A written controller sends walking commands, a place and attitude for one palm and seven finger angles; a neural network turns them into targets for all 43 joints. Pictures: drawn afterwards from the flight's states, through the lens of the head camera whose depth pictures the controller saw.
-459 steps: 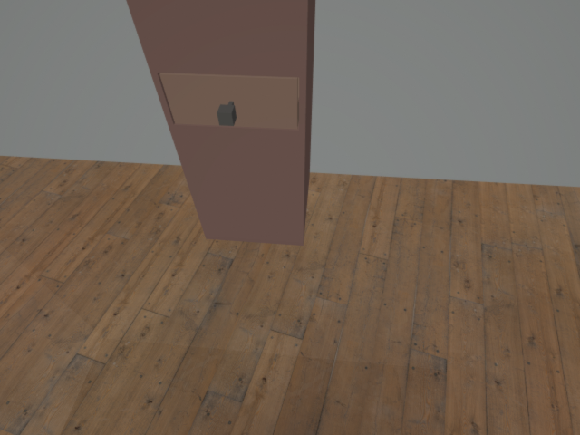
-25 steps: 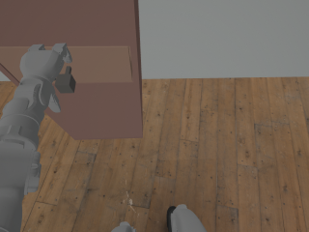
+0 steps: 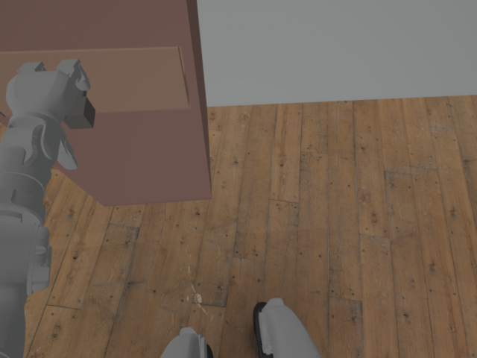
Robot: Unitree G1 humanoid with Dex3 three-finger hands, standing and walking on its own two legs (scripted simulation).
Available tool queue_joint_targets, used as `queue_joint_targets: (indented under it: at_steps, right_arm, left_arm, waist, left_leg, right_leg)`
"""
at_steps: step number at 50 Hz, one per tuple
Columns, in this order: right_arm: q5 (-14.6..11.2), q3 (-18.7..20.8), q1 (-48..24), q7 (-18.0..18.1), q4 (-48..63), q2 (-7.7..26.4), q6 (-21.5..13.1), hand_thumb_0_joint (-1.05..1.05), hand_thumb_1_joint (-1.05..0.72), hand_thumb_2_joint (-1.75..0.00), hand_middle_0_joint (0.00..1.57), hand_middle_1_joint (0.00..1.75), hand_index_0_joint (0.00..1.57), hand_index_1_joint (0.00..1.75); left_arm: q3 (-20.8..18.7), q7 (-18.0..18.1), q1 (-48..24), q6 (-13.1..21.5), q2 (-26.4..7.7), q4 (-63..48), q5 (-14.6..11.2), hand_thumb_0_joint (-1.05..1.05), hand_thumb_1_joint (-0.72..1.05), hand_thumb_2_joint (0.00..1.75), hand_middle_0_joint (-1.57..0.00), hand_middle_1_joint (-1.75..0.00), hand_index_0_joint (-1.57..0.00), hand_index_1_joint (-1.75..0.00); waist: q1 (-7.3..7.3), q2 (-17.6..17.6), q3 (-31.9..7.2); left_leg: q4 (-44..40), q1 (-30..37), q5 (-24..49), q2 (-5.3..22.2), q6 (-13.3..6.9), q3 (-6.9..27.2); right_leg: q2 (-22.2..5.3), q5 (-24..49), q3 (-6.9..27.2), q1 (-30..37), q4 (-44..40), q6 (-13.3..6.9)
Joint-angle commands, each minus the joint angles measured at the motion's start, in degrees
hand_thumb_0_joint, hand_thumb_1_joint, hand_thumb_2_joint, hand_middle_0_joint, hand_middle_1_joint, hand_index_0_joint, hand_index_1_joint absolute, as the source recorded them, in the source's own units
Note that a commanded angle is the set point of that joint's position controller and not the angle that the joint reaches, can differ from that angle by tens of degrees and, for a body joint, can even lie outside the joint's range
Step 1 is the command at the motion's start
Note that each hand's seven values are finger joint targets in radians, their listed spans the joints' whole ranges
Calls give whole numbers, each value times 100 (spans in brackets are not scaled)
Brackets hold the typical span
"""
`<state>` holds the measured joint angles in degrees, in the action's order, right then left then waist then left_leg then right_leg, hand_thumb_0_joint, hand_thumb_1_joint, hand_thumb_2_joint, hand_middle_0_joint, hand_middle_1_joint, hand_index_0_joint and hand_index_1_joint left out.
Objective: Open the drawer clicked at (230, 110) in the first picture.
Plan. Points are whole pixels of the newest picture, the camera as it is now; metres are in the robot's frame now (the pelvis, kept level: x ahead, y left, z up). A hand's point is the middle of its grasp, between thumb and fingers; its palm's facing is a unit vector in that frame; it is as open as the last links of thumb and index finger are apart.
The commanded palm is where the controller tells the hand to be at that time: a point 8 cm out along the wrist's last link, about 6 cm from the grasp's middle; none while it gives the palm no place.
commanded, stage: lower the fingers behind the handle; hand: left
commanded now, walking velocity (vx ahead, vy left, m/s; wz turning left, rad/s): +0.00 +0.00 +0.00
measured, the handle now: (79, 103) +0.58 +0.24 -0.02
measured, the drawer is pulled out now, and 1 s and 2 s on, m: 0.00 0.00 0.00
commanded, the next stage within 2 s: close the thumb around the handle in 1.20 s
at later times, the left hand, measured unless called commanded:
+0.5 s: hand (69, 125) +0.53 +0.25 -0.01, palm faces -0.09 -0.01 -1.00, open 13.9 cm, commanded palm +0.52 +0.25 +0.04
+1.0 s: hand (75, 130) +0.53 +0.25 -0.03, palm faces -0.08 +0.01 -1.00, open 13.9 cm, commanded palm +0.52 +0.25 +0.02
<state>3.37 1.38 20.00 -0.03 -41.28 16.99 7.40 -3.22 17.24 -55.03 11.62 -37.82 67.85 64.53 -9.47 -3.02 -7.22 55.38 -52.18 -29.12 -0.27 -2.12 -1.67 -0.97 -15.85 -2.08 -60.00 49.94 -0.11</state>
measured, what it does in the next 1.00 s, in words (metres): stands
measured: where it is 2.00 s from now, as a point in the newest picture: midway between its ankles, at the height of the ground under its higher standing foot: outside the picture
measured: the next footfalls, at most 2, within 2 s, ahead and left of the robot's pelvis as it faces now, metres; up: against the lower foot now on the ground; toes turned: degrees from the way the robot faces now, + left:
none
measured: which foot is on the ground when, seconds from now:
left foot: down 0.00-1.00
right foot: down 0.00-1.00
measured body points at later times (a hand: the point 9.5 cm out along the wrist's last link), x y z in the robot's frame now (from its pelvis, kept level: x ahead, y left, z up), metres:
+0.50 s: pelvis -0.01 +0.01 -0.03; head +0.16 +0.01 +0.39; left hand +0.53 +0.25 +0.05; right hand -0.03 -0.27 -0.15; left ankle -0.04 +0.10 -0.68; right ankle +0.06 -0.12 -0.68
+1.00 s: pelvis -0.02 +0.00 -0.04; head +0.16 +0.00 +0.37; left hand +0.53 +0.25 +0.03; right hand -0.03 -0.28 -0.16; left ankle -0.04 +0.09 -0.68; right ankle +0.06 -0.12 -0.68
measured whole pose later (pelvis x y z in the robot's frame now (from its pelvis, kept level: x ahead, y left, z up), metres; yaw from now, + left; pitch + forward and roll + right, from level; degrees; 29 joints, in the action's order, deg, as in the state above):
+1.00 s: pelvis -0.02 +0.00 -0.04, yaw +1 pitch +31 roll -2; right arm 3.3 0.1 18.0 -0.5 -40.8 16.5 5.1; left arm -2.7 16.9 -60.3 9.4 -40.0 68.3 65.4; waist -11.0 -3.6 -7.9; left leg 69.1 -66.7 -33.3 -0.2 -1.9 0.1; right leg -1.4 -18.9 -3.7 -73.5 61.6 -0.4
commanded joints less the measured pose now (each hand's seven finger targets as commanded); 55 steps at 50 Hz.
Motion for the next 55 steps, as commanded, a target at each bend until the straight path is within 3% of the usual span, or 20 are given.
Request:
queue_joint_targets:
  at_steps: [1,4,7,10,11,15,16,18,22,29,32,33,34,38,40,43,46,48,53,55]
  right_arm:
    - [11,338,1079,106,188,1076,-98,0,-90,-90,20,30,20,30]
    - [13,319,1090,124,200,1070,-133,0,-90,-90,20,30,20,30]
    - [1,297,1117,152,204,1062,-169,0,-90,-90,20,30,20,30]
    - [26,331,1186,152,186,1043,-223,0,-90,-90,20,30,20,30]
    - [28,326,1187,137,167,1066,-216,0,-90,-90,20,30,20,30]
    - [41,338,1246,103,151,1048,-216,0,-90,-90,20,30,20,30]
    - [42,349,1256,92,136,1054,-216,0,-90,-90,20,30,20,30]
    - [53,326,1258,86,138,1061,-198,0,-90,-90,20,30,20,30]
    - [60,319,1238,57,89,1044,-198,0,-90,-90,20,30,20,30]
    - [78,257,1174,37,152,1055,-196,0,-90,-90,20,30,20,30]
    - [80,255,1156,29,171,1033,-205,0,-90,-90,20,30,20,30]
    - [77,275,1142,18,161,1018,-217,0,-90,-90,20,30,20,30]
    - [76,264,1144,25,140,1046,-213,0,-90,-90,20,30,20,30]
    - [84,290,1163,9,113,1042,-246,0,-90,-90,20,30,20,30]
    - [68,263,1165,1,90,1067,-232,0,-90,-90,20,30,20,30]
    - [58,281,1213,0,103,1060,-250,0,-90,-90,20,30,20,30]
    - [44,284,1197,2,104,1053,-250,0,-90,-90,20,30,20,30]
    - [21,254,1198,32,105,1052,-252,0,-90,-90,20,30,20,30]
    - [-10,224,1194,70,163,1015,-307,0,-90,-90,20,30,20,30]
    - [-12,206,1166,81,204,1022,-314,0,-90,-90,20,30,20,30]
  left_arm:
    - [-445,172,-2614,-66,-2020,-1007,-72,0,-50,30,-30,-120,-30,-120]
    - [-420,63,-2446,7,-2047,-951,-75,0,-50,30,-30,-120,-30,-120]
    - [-360,-4,-2513,102,-2006,-896,-79,0,-50,30,-30,-120,-30,-120]
    - [-244,26,-2697,183,-1825,-1008,-27,0,-50,30,-30,-120,-30,-120]
    - [-346,31,-2590,188,-1891,-938,-38,0,-50,30,-30,-120,-30,-120]
    - [-173,71,-2764,114,-1667,-968,-10,0,-50,30,-30,-120,-30,-120]
    - [-229,79,-2768,100,-1667,-940,-6,0,-50,30,-30,-120,-30,-120]
    - [-296,94,-2767,70,-1797,-1036,-9,0,-50,30,-30,-120,-30,-120]
    - [-181,164,-2881,-28,-1647,-930,27,0,-50,30,-30,-120,-30,-120]
    - [-471,139,-2694,-44,-2042,-1081,13,0,-50,30,-30,-120,-30,-120]
    - [-454,159,-2591,18,-1978,-1142,24,0,-50,30,-30,-120,-30,-120]
    - [-355,169,-2563,18,-1806,-1077,9,0,-50,30,-30,-120,-30,-120]
    - [-448,186,-2513,19,-1930,-1063,20,0,-50,30,-30,-120,-30,-120]
    - [-376,278,-2628,26,-1834,-1097,69,0,-50,30,-30,-120,-30,-120]
    - [-359,291,-2510,-91,-1818,-801,72,0,-50,30,-30,-120,-30,-120]
    - [-283,281,-2862,-172,-1844,-986,110,0,-50,30,-30,-120,-30,-120]
    - [-314,205,-2869,-249,-1841,-989,59,0,-50,30,-30,-120,-30,-120]
    - [-259,125,-2914,-301,-1892,-913,44,0,-50,30,-30,-120,-30,-120]
    - [-190,-36,-2938,-225,-1864,-1012,22,0,-50,30,-30,-120,-30,-120]
    - [-275,-89,-2730,-181,-1989,-948,10,0,-50,30,-30,-120,-30,-120]
  waist:
    - [-88,-176,-3018]
    - [-38,-349,-3059]
    - [-110,-297,-2948]
    - [-192,-571,-3096]
    - [-145,-506,-3137]
    - [-207,-782,-3235]
    - [-239,-628,-3241]
    - [-185,-764,-3327]
    - [-275,-807,-3185]
    - [-143,-744,-3417]
    - [-126,-751,-3451]
    - [-183,-680,-3321]
    - [-160,-584,-3246]
    - [-194,-738,-3385]
    - [-228,-497,-3152]
    - [-262,-786,-3471]
    - [-280,-678,-3593]
    - [-330,-607,-3397]
    - [-332,-658,-3311]
    - [-249,-625,-3341]
  left_leg:
    - [-499,653,2376,-163,-26,267]
    - [-430,629,2346,-160,-12,273]
    - [-319,453,2226,-152,-24,299]
    - [-174,698,2441,-114,31,389]
    - [-128,720,2584,-107,54,417]
    - [6,884,2840,-68,152,518]
    - [58,918,2990,-43,160,545]
    - [103,891,3064,-50,171,533]
    - [174,812,2965,-33,189,565]
    - [280,484,2842,-61,119,493]
    - [345,403,2845,-57,108,505]
    - [370,337,2732,-50,93,490]
    - [376,267,2676,-49,89,495]
    - [477,214,2606,-65,98,506]
    - [497,5,2450,-57,75,503]
    - [532,157,2528,-79,100,506]
    - [565,147,2559,-84,76,475]
    - [528,-48,2307,-86,40,456]
    - [500,-134,2111,-92,2,433]
    - [515,-241,2044,-120,-16,389]
  right_leg:
    - [228,1444,168,2589,-168,-156]
    - [218,1370,159,2472,-84,-165]
    - [219,1244,143,2274,0,-159]
    - [230,1163,67,1833,128,-180]
    - [235,1190,47,1778,182,-186]
    - [253,1121,-27,1421,306,-198]
    - [263,1158,-48,1347,338,-192]
    - [259,1223,-31,1413,382,-188]
    - [265,1079,-70,1173,437,-191]
    - [253,1272,-12,1512,595,-197]
    - [251,1297,-2,1478,670,-195]
    - [254,1226,-9,1390,652,-190]
    - [253,1197,-15,1385,672,-190]
    - [238,1135,-16,1236,772,-196]
    - [245,1054,-32,1183,795,-191]
    - [243,1108,-27,1198,819,-192]
    - [243,1201,-1,1319,813,-178]
    - [240,1118,13,1374,774,-166]
    - [237,1023,29,1408,737,-166]
    - [231,1041,66,1533,747,-175]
